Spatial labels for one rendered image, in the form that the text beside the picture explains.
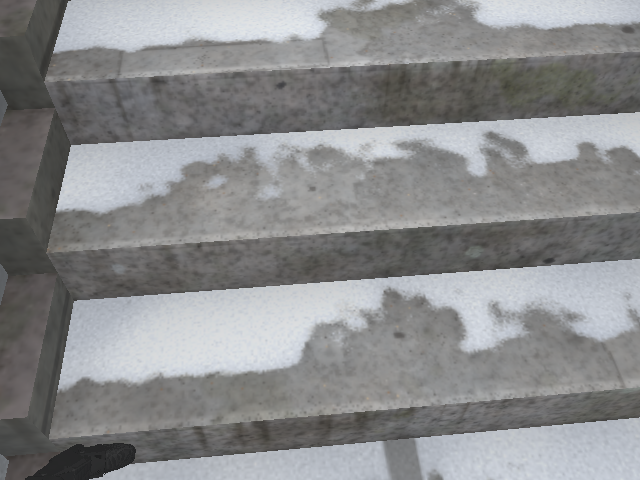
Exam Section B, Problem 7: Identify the left robot hand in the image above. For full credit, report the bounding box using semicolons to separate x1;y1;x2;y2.
25;443;136;480

